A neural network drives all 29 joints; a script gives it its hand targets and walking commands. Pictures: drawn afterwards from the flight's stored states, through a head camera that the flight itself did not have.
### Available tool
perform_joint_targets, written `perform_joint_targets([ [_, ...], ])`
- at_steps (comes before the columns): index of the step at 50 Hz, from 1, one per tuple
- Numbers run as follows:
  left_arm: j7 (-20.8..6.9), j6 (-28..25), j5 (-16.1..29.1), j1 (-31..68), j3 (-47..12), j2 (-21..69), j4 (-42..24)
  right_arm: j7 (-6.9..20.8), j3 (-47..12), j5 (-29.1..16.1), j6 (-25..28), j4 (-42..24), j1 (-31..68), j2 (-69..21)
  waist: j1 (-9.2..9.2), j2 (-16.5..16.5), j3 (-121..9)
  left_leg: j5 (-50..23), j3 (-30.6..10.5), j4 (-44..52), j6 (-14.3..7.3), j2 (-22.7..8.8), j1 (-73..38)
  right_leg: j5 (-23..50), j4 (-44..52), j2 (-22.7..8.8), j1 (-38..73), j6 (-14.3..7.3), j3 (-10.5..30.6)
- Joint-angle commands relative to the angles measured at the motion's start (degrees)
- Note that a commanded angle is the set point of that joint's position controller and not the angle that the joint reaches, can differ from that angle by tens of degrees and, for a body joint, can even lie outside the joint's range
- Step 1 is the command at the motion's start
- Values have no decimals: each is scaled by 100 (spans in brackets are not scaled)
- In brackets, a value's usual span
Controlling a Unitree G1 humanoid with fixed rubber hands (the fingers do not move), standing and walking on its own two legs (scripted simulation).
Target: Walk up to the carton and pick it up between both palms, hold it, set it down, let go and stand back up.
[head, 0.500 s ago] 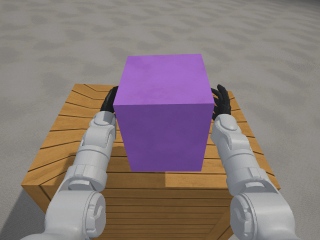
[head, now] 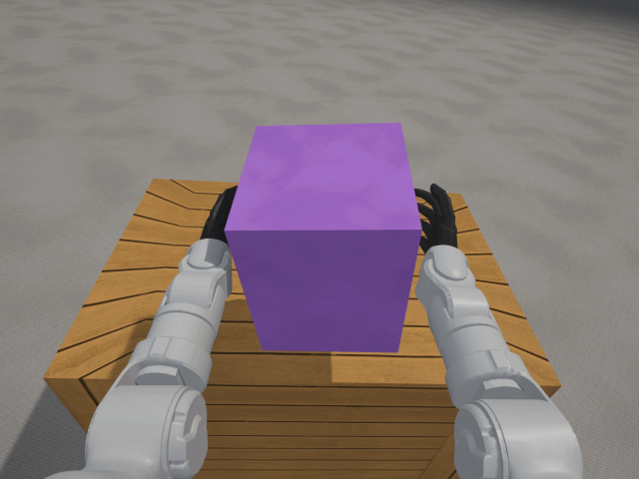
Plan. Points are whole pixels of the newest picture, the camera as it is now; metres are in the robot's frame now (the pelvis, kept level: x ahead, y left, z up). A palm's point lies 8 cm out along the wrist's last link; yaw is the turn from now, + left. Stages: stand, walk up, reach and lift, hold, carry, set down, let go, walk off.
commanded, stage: set down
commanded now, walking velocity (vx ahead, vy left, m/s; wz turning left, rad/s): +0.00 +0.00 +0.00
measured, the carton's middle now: (328, 241) +0.43 -0.01 +0.11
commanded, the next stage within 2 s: none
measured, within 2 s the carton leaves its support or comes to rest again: neither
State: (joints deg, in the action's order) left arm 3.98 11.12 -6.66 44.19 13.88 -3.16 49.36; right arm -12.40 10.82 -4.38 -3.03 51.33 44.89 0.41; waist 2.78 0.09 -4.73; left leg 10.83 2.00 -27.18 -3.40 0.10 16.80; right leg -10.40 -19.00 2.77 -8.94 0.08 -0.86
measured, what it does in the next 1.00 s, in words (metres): stands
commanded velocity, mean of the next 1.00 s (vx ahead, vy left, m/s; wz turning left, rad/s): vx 0.00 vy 0.00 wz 0.00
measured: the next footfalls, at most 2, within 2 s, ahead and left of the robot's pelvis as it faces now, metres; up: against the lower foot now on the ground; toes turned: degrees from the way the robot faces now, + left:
none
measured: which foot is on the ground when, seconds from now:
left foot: down 0.00-1.00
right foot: down 0.00-1.00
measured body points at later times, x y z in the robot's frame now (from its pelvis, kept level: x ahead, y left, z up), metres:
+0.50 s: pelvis +0.03 +0.00 +0.00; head +0.01 +0.02 +0.45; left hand +0.45 +0.14 +0.12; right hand +0.43 -0.15 +0.14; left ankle +0.04 +0.07 -0.74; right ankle +0.00 -0.12 -0.74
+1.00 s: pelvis +0.03 +0.00 +0.00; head +0.04 +0.02 +0.45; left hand +0.46 +0.15 +0.07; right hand +0.43 -0.14 +0.08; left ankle +0.04 +0.07 -0.74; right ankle +0.00 -0.12 -0.74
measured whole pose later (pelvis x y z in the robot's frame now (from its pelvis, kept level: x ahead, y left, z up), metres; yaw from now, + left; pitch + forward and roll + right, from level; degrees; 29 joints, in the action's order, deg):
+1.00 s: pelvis +0.03 +0.00 +0.00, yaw +0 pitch +3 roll -2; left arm -2.5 1.4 -11.8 48.2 15.9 -6.9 66.9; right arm -11.2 23.9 8.4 0.6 53.6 42.1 -6.4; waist 2.8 -0.7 -2.2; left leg 13.3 2.0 -26.8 -3.4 0.9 16.1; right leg -13.1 -18.9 2.0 -8.4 0.4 -0.9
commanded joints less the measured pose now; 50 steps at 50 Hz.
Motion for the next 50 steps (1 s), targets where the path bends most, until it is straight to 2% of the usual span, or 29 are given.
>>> perform_joint_targets([
  [1, -1014, -721, 70, 5538, -1546, 3701, -668, 929, -830, 1067, 196, -669, 4466, -4097, 175, -188, -2505, -497, -128, 1136, 385, -173, -2032, 250, 486, -207, 234, 132, -92],
  [3, -1250, -494, -317, 4989, -918, 3305, -81, 902, -420, 1274, -24, -198, 4014, -3920, 155, -465, -1479, -131, -19, 1331, 243, -95, -1915, 49, 579, -273, 447, 208, -42],
  [4, -1321, -442, -423, 4937, -750, 3148, -16, 913, -289, 1376, -72, -96, 3930, -3838, 207, -484, -1348, -96, -15, 1352, 235, -105, -1956, 77, 561, -295, 492, 196, -93],
  [6, -1367, -431, -435, 5000, -528, 3048, -74, 947, -142, 1381, -60, -187, 4186, -3861, 88, -351, -1351, -113, 70, 1383, 269, -89, -1815, 187, 463, -294, 648, 226, -71],
  [9, -1256, -737, -124, 5459, -883, 3442, -566, 979, -576, 1277, 302, -860, 4782, -4087, 73, -86, -2379, -883, 26, 1212, 460, -121, -1917, 970, 231, -196, 894, 213, -170],
  [11, -1025, -1135, 383, 6179, -1576, 3871, -1416, 1030, -865, 1053, 598, -1183, 5228, -4396, 177, 328, -3855, -1893, -61, 802, 660, -173, -2411, 1644, 76, -131, 737, 116, -180],
  [12, -936, -1277, 492, 6180, -1789, 3992, -1439, 1036, -1005, 1016, 732, -1384, 5240, -4419, 199, 434, -4331, -2327, -100, 595, 733, -174, -2538, 1832, 36, -103, 617, 93, -179],
  [14, -812, -1517, 725, 6526, -2226, 4271, -1716, 1023, -1199, 927, 845, -1464, 5277, -4549, 290, 523, -5047, -2778, -158, 395, 810, -228, -2769, 1998, 38, -54, 326, 71, -186],
  [15, -778, -1574, 651, 6266, -2135, 4195, -1539, 1011, -1315, 944, 889, -1459, 5014, -4535, 289, 418, -5103, -2910, -200, 367, 781, -227, -2776, 2230, 51, -86, 375, 63, -181],
  [17, -838, -1600, 511, 5988, -2188, 4090, -1152, 940, -1234, 1137, 824, -1146, 4561, -4560, 400, 313, -4809, -2765, -146, 387, 768, -204, -2407, 2475, 33, -125, 485, 88, -125],
  [19, -1020, -1477, 192, 5476, -1736, 3695, -590, 902, -1089, 1268, 602, -785, 4093, -4523, 353, -29, -3812, -2238, -126, 585, 629, -173, -2006, 2520, 55, -218, 710, 147, -37],
  [21, -1209, -1156, -200, 4865, -1150, 3299, -18, 881, -804, 1377, 345, -390, 3633, -4260, 240, -86, -2634, -1652, -83, 940, 496, -129, -1740, 2189, 145, -274, 1054, 218, -8],
  [23, -1443, -816, -578, 4487, -652, 2989, 134, 841, -520, 1474, 42, -12, 3273, -4084, 212, -246, -1663, -1350, -42, 1132, 388, -86, -1625, 2279, 183, -382, 1303, 298, 8],
  [24, -1537, -739, -636, 4519, -494, 2851, 80, 812, -302, 1532, -60, 151, 3144, -4020, 297, -338, -1276, -1129, -69, 1200, 361, -93, -1565, 2153, 179, -396, 1335, 331, -9],
  [26, -1600, -727, -530, 4560, -400, 2817, 34, 789, -294, 1543, 4, -148, 3444, -4019, 339, -372, -1380, -1122, 0, 1174, 365, -45, -1578, 2349, 107, -411, 1512, 380, -19],
  [29, -1539, -1055, -162, 5120, -825, 3165, -346, 795, -413, 1514, 347, -719, 3946, -4293, 486, -163, -2685, -1687, -21, 948, 489, -29, -1616, 2895, -105, -361, 1561, 351, -66],
  [30, -1471, -1259, -53, 5438, -1034, 3273, -637, 800, -507, 1519, 521, -882, 4201, -4519, 395, -32, -3294, -2030, -28, 829, 516, -48, -1639, 3231, -193, -370, 1589, 320, -2],
  [32, -1232, -1684, 377, 5842, -1668, 3788, -1186, 867, -906, 1399, 913, -1451, 4619, -4679, 419, 313, -4763, -3023, -128, 439, 738, -122, -2036, 3664, -364, -264, 1315, 242, -102],
  [33, -1129, -1872, 577, 6281, -1940, 3904, -1369, 893, -1016, 1343, 1067, -1605, 4789, -4757, 508, 521, -5443, -3377, -162, 214, 836, -136, -2319, 3627, -393, -216, 925, 208, -143],
  [35, -957, -2097, 676, 6294, -2224, 4155, -1344, 919, -1070, 1405, 1211, -1498, 4572, -4770, 533, 568, -5849, -4015, -238, -49, 942, -212, -2660, 3397, -266, -125, 406, 122, -183],
  [37, -980, -2150, 457, 6055, -2110, 4040, -764, 915, -858, 1630, 1185, -1072, 4169, -4570, 523, 525, -5092, -3709, -241, 83, 957, -267, -2469, 2866, -78, -122, 139, 48, -213],
  [40, -1259, -1912, -83, 5518, -1368, 3372, 344, 897, -336, 1995, 910, -275, 3634, -4349, 454, 145, -3265, -2280, -93, 600, 707, -160, -1612, 2488, 74, -285, 548, 109, -113],
  [42, -1472, -1644, -423, 5167, -756, 2901, 876, 892, 72, 2059, 623, 88, 3410, -4139, 427, -1, -1828, -1239, -79, 1003, 495, -138, -1252, 1734, 169, -363, 629, 176, -107],
  [43, -1589, -1501, -531, 5087, -517, 2751, 983, 884, 196, 2168, 481, 275, 3376, -4113, 375, -122, -1280, -943, -37, 1159, 419, -153, -1156, 1557, 209, -406, 732, 207, -124],
  [44, -1694, -1302, -618, 4708, -313, 2666, 1178, 863, 340, 2189, 366, 288, 3225, -3985, 440, -149, -803, -809, -37, 1245, 369, -165, -1182, 1475, 263, -429, 858, 211, -133],
  [46, -1803, -1133, -704, 4489, -48, 2628, 1180, 840, 459, 2239, 280, -22, 3391, -4019, 382, -326, -940, -923, 44, 1226, 353, -126, -1165, 1947, 147, -429, 1207, 319, -73],
  [47, -1797, -1214, -584, 4784, -136, 2601, 951, 846, 502, 2193, 304, -122, 3503, -3961, 499, -272, -1287, -1063, 54, 1147, 405, -132, -1301, 2008, 92, -385, 1181, 315, -122],
  [49, -1722, -1417, -318, 5160, -364, 2866, 618, 854, 364, 2256, 577, -549, 3846, -4095, 555, -85, -2151, -1579, 6, 936, 550, -171, -1544, 2119, 28, -324, 1073, 262, -200],
  [50, -1622, -1572, -273, 5287, -555, 3005, 446, 885, 288, 2240, 768, -664, 3987, -4189, 488, 121, -2799, -2050, -27, 744, 619, -209, -1722, 2335, -62, -285, 953, 203, -207],
])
